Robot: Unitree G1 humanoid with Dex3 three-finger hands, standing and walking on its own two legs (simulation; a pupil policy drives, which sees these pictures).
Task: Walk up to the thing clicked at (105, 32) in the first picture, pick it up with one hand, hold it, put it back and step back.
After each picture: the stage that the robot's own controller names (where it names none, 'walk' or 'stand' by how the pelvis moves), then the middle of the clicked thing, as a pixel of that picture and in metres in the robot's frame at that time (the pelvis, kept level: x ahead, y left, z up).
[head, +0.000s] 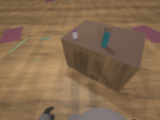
stand; (106, 37) +0.84 -0.12 -0.01
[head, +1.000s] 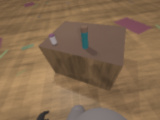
walk; (84, 38) +0.74 +0.13 +0.02
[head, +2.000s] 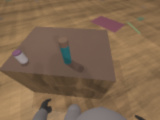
stand; (65, 52) +0.49 +0.24 +0.04
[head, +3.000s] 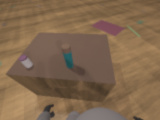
stand; (68, 57) +0.49 +0.22 +0.00
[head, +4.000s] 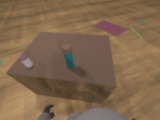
stand; (68, 57) +0.48 +0.22 +0.00
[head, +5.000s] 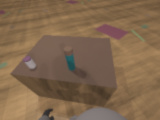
stand; (70, 59) +0.49 +0.21 -0.01
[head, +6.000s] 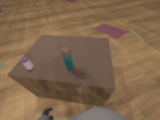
stand; (68, 60) +0.47 +0.22 -0.01
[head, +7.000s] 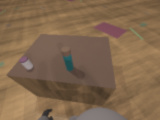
stand; (68, 59) +0.47 +0.22 -0.01
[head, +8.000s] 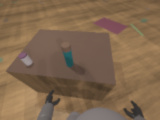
rise first; (68, 55) +0.49 +0.22 +0.00
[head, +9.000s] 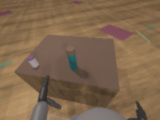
go down; (72, 59) +0.48 +0.21 +0.00
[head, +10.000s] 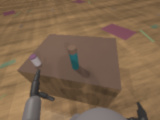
go down; (74, 58) +0.49 +0.21 +0.00
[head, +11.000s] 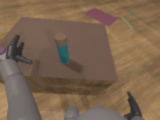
go down; (63, 50) +0.47 +0.20 +0.06
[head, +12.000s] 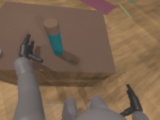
close in; (55, 40) +0.50 +0.21 +0.09
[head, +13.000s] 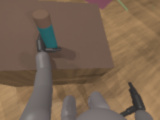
close; (48, 35) +0.52 +0.21 +0.11
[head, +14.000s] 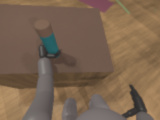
lift; (50, 42) +0.48 +0.21 +0.10
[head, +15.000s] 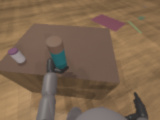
lift; (59, 57) +0.35 +0.20 +0.16
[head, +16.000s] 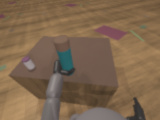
hold; (65, 58) +0.33 +0.17 +0.20
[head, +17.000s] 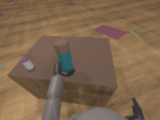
hold; (65, 60) +0.33 +0.17 +0.18
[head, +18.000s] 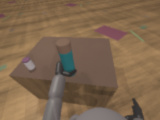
hold; (67, 60) +0.33 +0.16 +0.18
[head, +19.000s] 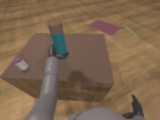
crouch; (59, 43) +0.44 +0.20 +0.20
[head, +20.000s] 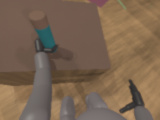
lower; (46, 36) +0.52 +0.21 +0.09
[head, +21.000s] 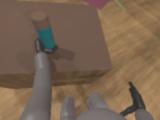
lower; (46, 36) +0.52 +0.21 +0.10
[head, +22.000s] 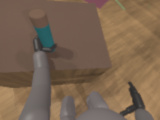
lower; (45, 35) +0.52 +0.22 +0.10
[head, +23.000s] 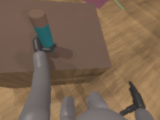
lower; (44, 35) +0.52 +0.22 +0.10
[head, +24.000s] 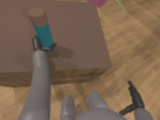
rest; (44, 34) +0.53 +0.22 +0.10
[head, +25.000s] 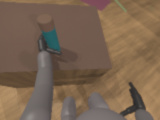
withdraw; (51, 37) +0.52 +0.19 +0.10
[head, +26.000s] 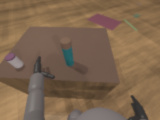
sink last; (68, 53) +0.48 +0.18 +0.05
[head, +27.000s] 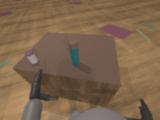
stand; (74, 53) +0.51 +0.19 +0.05
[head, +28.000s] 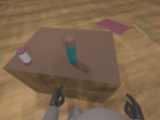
stand; (71, 52) +0.49 +0.19 +0.06
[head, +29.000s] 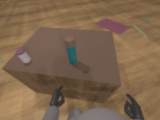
stand; (71, 52) +0.49 +0.19 +0.06
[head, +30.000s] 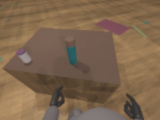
stand; (71, 52) +0.50 +0.19 +0.06
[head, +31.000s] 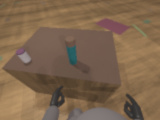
stand; (71, 51) +0.49 +0.19 +0.06
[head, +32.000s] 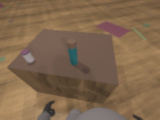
stand; (72, 53) +0.51 +0.19 +0.04
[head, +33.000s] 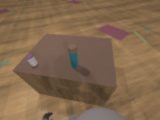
walk; (73, 57) +0.51 +0.19 -0.01
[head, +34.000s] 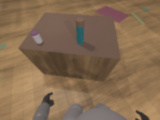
walk; (80, 32) +0.70 +0.16 +0.02
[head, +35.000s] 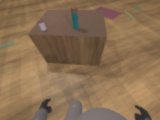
walk; (75, 19) +1.01 +0.27 +0.02
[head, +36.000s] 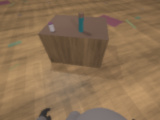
stand; (81, 23) +1.11 +0.21 +0.01
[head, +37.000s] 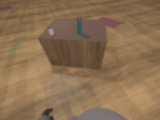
stand; (79, 26) +1.10 +0.21 -0.01
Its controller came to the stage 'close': yes
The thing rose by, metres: 0.20
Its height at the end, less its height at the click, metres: +0.00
